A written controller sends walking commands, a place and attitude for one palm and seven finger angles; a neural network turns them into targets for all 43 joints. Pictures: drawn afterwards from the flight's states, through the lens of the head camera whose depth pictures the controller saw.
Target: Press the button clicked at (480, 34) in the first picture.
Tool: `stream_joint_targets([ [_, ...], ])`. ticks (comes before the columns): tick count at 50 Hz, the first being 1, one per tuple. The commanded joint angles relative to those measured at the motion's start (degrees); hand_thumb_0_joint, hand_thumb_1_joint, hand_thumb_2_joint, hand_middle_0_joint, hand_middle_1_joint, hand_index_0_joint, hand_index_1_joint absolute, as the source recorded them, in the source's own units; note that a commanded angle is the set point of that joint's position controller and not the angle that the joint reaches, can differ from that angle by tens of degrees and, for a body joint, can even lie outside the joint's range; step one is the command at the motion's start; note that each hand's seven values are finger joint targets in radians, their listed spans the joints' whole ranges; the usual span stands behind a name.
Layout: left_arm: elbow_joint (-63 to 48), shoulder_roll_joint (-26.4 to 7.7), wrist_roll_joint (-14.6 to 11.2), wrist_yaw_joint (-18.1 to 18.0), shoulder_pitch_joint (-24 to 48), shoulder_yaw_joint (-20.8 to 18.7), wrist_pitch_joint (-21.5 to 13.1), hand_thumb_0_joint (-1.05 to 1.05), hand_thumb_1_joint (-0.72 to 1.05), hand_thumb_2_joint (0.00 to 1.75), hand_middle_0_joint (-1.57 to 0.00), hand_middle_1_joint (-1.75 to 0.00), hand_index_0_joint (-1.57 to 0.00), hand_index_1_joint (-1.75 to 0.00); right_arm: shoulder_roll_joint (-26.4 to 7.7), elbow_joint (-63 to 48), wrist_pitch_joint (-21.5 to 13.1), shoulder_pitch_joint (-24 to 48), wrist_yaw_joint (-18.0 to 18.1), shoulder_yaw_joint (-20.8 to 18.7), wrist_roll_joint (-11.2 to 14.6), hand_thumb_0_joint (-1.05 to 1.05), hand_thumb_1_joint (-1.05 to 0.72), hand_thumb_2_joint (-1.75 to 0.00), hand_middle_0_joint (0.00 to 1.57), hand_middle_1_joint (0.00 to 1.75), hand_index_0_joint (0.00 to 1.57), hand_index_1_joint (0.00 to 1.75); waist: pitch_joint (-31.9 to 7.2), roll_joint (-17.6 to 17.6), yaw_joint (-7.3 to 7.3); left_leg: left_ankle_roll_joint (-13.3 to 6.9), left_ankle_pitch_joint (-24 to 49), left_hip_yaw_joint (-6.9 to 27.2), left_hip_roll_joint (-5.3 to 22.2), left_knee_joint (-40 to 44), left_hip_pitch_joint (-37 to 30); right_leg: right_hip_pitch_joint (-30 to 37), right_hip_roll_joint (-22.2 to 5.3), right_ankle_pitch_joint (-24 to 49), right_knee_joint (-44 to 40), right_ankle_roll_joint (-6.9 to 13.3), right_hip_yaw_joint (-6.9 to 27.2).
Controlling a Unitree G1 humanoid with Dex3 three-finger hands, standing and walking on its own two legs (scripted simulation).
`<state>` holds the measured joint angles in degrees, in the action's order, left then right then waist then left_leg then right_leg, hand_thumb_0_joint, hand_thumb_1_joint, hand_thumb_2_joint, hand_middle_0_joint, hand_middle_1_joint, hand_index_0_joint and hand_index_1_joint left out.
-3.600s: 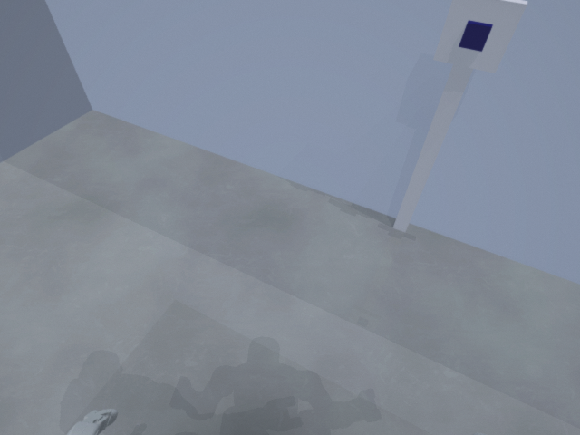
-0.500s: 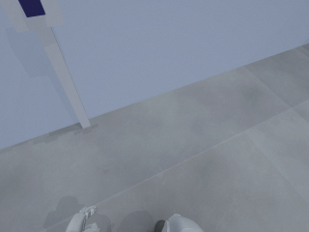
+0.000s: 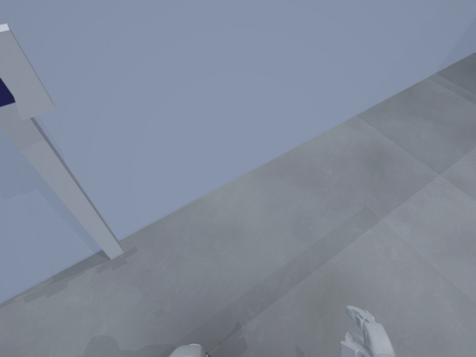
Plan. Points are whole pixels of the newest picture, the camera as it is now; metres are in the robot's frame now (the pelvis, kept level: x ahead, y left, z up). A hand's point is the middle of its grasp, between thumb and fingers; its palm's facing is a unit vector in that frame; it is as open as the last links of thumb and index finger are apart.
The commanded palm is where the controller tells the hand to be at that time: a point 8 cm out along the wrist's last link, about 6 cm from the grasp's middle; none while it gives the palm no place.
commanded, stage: walk to a spot facing it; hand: left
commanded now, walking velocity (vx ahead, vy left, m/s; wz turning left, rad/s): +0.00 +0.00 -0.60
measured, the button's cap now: out of the picture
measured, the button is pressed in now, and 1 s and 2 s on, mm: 0 0 0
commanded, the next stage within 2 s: turn to face it in 1.76 s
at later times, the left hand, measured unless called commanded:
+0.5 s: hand (188, 296) +0.24 +0.14 -0.14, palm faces -0.33 -0.89 -0.33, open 7.4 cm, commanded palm none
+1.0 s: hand (188, 302) +0.23 +0.14 -0.17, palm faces -0.51 -0.83 -0.20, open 7.4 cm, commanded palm none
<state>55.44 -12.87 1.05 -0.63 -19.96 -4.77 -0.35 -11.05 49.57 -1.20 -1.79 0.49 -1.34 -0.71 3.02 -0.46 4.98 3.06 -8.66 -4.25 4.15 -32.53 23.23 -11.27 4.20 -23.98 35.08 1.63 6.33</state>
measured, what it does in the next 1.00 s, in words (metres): steps on the spot, turning right: right foot, then left foot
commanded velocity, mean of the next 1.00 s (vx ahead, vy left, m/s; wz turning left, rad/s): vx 0.00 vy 0.00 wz -0.60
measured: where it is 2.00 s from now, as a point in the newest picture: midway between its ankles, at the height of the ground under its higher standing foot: outside the picture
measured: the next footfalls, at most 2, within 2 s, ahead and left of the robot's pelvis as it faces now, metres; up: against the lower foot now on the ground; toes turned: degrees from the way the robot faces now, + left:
right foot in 0.44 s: +0.06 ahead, -0.13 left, +0.00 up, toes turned -26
left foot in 0.94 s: +0.15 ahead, +0.08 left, +0.00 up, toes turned -30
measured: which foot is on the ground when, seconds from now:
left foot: down 0.00-0.44, up 0.46-0.92, down 0.94-1.00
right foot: down 0.00-0.00, up 0.02-0.42, down 0.44-0.94, up 0.96-1.00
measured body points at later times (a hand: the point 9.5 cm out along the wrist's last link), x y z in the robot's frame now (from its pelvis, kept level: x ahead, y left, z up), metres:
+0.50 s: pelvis +0.04 -0.02 -0.01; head +0.07 -0.07 +0.44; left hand +0.25 +0.18 -0.11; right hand -0.04 -0.28 -0.17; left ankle +0.06 +0.13 -0.69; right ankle +0.02 -0.11 -0.73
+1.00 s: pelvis +0.05 +0.01 +0.01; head +0.10 +0.02 +0.45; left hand +0.26 +0.18 -0.15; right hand +0.01 -0.26 -0.11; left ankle +0.11 +0.10 -0.73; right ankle +0.00 -0.10 -0.70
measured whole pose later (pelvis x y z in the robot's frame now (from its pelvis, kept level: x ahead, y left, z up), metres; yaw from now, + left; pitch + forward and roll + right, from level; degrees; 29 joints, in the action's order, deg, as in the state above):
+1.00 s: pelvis +0.05 +0.01 +0.01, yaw -36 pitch +1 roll +0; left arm 52.2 -14.0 1.2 0.2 -10.7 -5.1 4.1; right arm -11.1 49.5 1.0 -7.3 1.3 -1.6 -0.7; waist 4.3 -3.7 1.5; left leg -0.8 -17.6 -5.6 2.2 -33.4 16.2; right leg -25.4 4.6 -23.8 46.8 -1.0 5.8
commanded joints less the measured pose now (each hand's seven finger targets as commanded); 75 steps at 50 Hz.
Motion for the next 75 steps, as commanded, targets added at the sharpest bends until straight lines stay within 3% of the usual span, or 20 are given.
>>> stream_joint_targets([
  [1,-4.62,-5.92,-0.74,-0.34,-2.19,-1.10,-0.55,0.00,0.90,0.90,-0.20,-0.30,-0.20,-0.30,-15.10,-0.45,-0.25,-17.28,1.06,-3.60,-0.26,0.00,-0.90,-0.90,0.20,0.30,0.20,0.30,-17.87,12.82,-7.78,-12.47,44.90,19.29,28.15,5.61,-32.24,-19.86,-2.64,-15.92,35.95,-3.33,-2.46],
  [7,-5.71,-3.89,0.17,2.05,2.48,-1.67,2.56,0.00,0.90,0.90,-0.20,-0.30,-0.20,-0.30,-8.49,-2.09,0.09,-6.43,1.07,-2.34,-0.78,0.00,-0.90,-0.90,0.20,0.30,0.20,0.30,-2.59,12.31,-3.98,-8.18,14.73,0.40,16.17,13.30,-10.47,-18.31,-7.67,-1.76,35.51,-4.99,-7.85],
  [18,-9.52,-1.91,0.27,2.29,10.06,-1.19,2.39,0.00,0.90,0.90,-0.20,-0.30,-0.20,-0.30,-12.03,0.08,0.81,-10.98,0.18,-5.36,-1.17,0.00,-0.90,-0.90,0.20,0.30,0.20,0.30,-5.07,12.57,-6.41,-8.22,10.84,-6.75,19.74,8.43,-14.68,-10.66,-7.36,1.84,7.51,-3.77,-13.08],
  [20,-8.53,-3.94,0.38,1.86,6.20,-1.48,1.61,0.00,0.90,0.90,-0.20,-0.30,-0.20,-0.30,-11.63,0.04,1.18,-11.67,-0.13,-5.39,-0.92,0.00,-0.90,-0.90,0.20,0.30,0.20,0.30,-7.25,7.56,-3.91,-4.11,9.30,-10.30,17.69,-1.78,-10.66,-0.28,-6.03,11.21,-4.02,-2.34,-13.87],
  [21,-7.49,-9.01,0.79,1.26,2.44,-2.27,0.66,0.00,0.90,0.90,-0.20,-0.30,-0.20,-0.30,-9.28,-0.53,1.45,-13.10,-0.50,-4.72,-0.53,0.00,-0.90,-0.90,0.20,0.30,0.20,0.30,-9.87,-5.73,-1.74,-0.38,-1.77,-12.65,13.52,-13.88,-1.14,10.25,-13.74,20.44,-11.43,0.59,-3.59],
  [22,-6.81,-16.19,0.73,0.32,-0.33,-3.59,0.23,0.00,0.90,0.90,-0.20,-0.30,-0.20,-0.30,-4.89,-3.80,1.64,-10.55,-0.75,-3.13,-0.53,0.00,-0.90,-0.90,0.20,0.30,0.20,0.30,-9.61,-21.34,-0.02,2.40,-27.86,-9.56,4.34,-29.15,13.36,12.93,-27.51,41.27,-14.33,6.88,17.94],
  [24,-7.15,-14.58,-0.23,-0.73,2.25,-3.41,0.92,0.00,0.90,0.90,-0.20,-0.30,-0.20,-0.30,-6.73,-3.60,2.87,-9.27,0.39,-3.33,0.06,0.00,-0.90,-0.90,0.20,0.30,0.20,0.30,-8.26,-14.02,-1.01,1.14,-24.51,2.18,5.52,-36.56,13.42,7.28,-25.64,36.77,-14.62,10.01,11.94],
  [30,-8.69,-9.81,-0.23,-0.65,11.04,-1.59,0.46,0.00,0.90,0.90,-0.20,-0.30,-0.20,-0.30,-7.19,0.00,3.16,-11.94,0.58,-3.31,-0.57,0.00,-0.90,-0.90,0.20,0.30,0.20,0.30,-7.01,-7.31,-5.36,3.18,-12.55,1.97,3.54,-30.61,8.51,4.13,-16.74,41.75,-12.09,7.19,3.53],
  [40,-7.64,-11.10,0.28,-0.35,9.18,-2.20,1.29,0.00,0.90,0.90,-0.20,-0.30,-0.20,-0.30,-6.51,-2.74,2.70,-6.26,1.08,-3.06,0.24,0.00,-0.90,-0.90,0.20,0.30,0.20,0.30,-6.49,-7.16,-3.44,2.26,-16.28,2.77,-0.21,-15.58,2.23,1.58,-16.89,35.92,-12.66,9.61,14.22],
  [45,-8.56,-10.37,-0.20,-0.11,13.04,-2.10,2.19,0.00,0.90,0.90,-0.20,-0.30,-0.20,-0.30,-6.70,-1.23,1.87,-12.62,1.66,-3.17,0.64,0.00,-0.90,-0.90,0.20,0.30,0.20,0.30,-7.90,-7.07,-7.05,0.45,-6.65,2.07,-1.71,4.75,-13.54,-7.15,-12.36,29.48,-7.85,4.80,15.49],
  [47,-10.48,-4.62,-1.06,0.79,11.02,-1.05,2.52,0.00,0.90,0.90,-0.20,-0.30,-0.20,-0.30,-14.77,-2.15,1.01,-13.43,1.74,-4.37,-0.41,0.00,-0.90,-0.90,0.20,0.30,0.20,0.30,-8.34,18.57,-7.05,-6.20,-0.30,22.35,19.70,18.25,-24.29,-24.13,0.85,-3.11,11.29,-2.24,1.23],
  [48,-10.15,-6.45,-0.02,0.90,11.77,-1.54,2.71,0.00,0.90,0.90,-0.20,-0.30,-0.20,-0.30,-15.81,-3.09,1.54,-11.83,1.61,-4.44,-0.53,0.00,-0.90,-0.90,0.20,0.30,0.20,0.30,-5.38,16.06,-7.34,-10.26,0.54,23.61,24.93,18.67,-16.60,-23.10,-1.25,-9.48,23.80,-3.55,-1.57],
  [50,-7.82,-7.71,0.75,1.65,8.12,-2.95,3.54,0.00,0.90,0.90,-0.20,-0.30,-0.20,-0.30,-10.68,-5.26,1.16,-3.89,1.89,-3.19,-0.63,0.00,-0.90,-0.90,0.20,0.30,0.20,0.30,-2.84,12.37,-3.42,-8.77,-4.54,14.57,18.75,19.70,-8.67,-20.94,-3.46,-2.34,33.32,-4.87,-1.30],
  [53,-7.27,-6.25,0.62,2.51,7.74,-2.67,3.52,0.00,0.90,0.90,-0.20,-0.30,-0.20,-0.30,-9.61,-4.94,0.67,-5.37,1.92,-3.08,-0.80,0.00,-0.90,-0.90,0.20,0.30,0.20,0.30,-2.77,8.91,-4.00,-8.35,7.23,4.78,13.52,15.43,-14.27,-23.08,-4.47,1.70,36.15,-5.86,-4.04],
  [63,-8.83,-2.99,0.06,2.57,14.14,-0.85,3.29,0.00,0.90,0.90,-0.20,-0.30,-0.20,-0.30,-11.73,-0.17,1.13,-14.81,0.94,-4.92,-0.82,0.00,-0.90,-0.90,0.20,0.30,0.20,0.30,-4.17,12.69,-8.41,-9.88,24.07,-3.68,17.21,9.49,-22.09,-16.83,-6.81,-2.55,15.13,-5.90,-11.44],
  [68,-7.55,-4.23,-0.02,2.09,9.11,-0.98,2.13,0.00,0.90,0.90,-0.20,-0.30,-0.20,-0.30,-12.82,0.13,1.37,-12.30,0.31,-5.48,-0.67,0.00,-0.90,-0.90,0.20,0.30,0.20,0.30,-6.21,11.92,-5.01,-5.65,18.79,-8.05,17.60,1.01,-16.84,-4.02,-5.39,7.49,-2.63,-3.20,-13.30],
  [69,-6.61,-6.78,0.20,1.68,5.68,-1.44,1.48,0.00,0.90,0.90,-0.20,-0.30,-0.20,-0.30,-11.79,-0.06,1.43,-13.04,0.09,-5.23,-0.31,0.00,-0.90,-0.90,0.20,0.30,0.20,0.30,-8.26,4.96,-3.03,-2.47,13.35,-10.11,15.83,-7.76,-10.84,5.56,-7.50,16.01,-10.37,-1.76,-10.29],
  [70,-5.65,-14.05,0.85,0.73,1.67,-2.56,0.63,0.00,0.90,0.90,-0.20,-0.30,-0.20,-0.30,-7.26,-2.07,1.84,-12.63,-0.27,-4.02,-0.01,0.00,-0.90,-0.90,0.20,0.30,0.20,0.30,-8.76,-15.15,-0.70,1.29,-17.41,-11.42,8.16,-20.97,5.97,15.37,-21.77,31.66,-15.15,3.76,10.78],
  [71,-5.03,-17.32,-0.15,-0.07,-0.24,-3.31,1.10,0.00,0.90,0.90,-0.20,-0.30,-0.20,-0.30,-5.99,-4.52,2.56,-8.17,0.15,-3.14,-0.17,0.00,-0.90,-0.90,0.20,0.30,0.20,0.30,-8.71,-18.30,0.72,1.83,-30.17,-3.97,3.88,-30.68,12.09,12.75,-28.61,46.94,-14.12,9.17,17.62],
  [75,-7.48,-10.28,-0.57,-0.64,9.40,-1.85,1.32,0.00,0.90,0.90,-0.20,-0.30,-0.20,-0.30,-8.54,-1.96,3.45,-7.62,0.08,-3.72,-0.80,0.00,-0.90,-0.90,0.20,0.30,0.20,0.30,-3.30,-9.99,-3.15,1.82,-14.68,3.33,5.48,-35.52,12.18,4.18,-19.01,19.80,-18.09,7.18,9.27],
])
